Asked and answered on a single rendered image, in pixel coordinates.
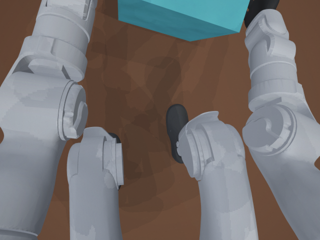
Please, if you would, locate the right robot upper arm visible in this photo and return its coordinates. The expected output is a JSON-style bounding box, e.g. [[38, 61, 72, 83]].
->
[[242, 104, 320, 240]]

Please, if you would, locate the carton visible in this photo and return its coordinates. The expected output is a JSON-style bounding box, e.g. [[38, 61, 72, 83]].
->
[[118, 0, 250, 42]]

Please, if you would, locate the right robot shin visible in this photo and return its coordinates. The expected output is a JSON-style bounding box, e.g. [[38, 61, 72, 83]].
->
[[176, 111, 246, 166]]

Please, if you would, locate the left robot upper arm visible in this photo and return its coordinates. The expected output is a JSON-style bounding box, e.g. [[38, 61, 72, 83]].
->
[[0, 71, 88, 240]]

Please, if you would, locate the right robot hand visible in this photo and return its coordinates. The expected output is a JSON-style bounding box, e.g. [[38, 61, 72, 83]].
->
[[244, 0, 280, 28]]

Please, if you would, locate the robot right forearm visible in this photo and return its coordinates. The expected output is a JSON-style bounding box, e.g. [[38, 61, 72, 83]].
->
[[244, 9, 317, 122]]

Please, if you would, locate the robot left forearm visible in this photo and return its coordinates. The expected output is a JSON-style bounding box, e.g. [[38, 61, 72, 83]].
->
[[0, 0, 98, 127]]

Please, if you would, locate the robot right foot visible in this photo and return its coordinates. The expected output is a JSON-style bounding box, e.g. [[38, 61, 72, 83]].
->
[[166, 104, 189, 164]]

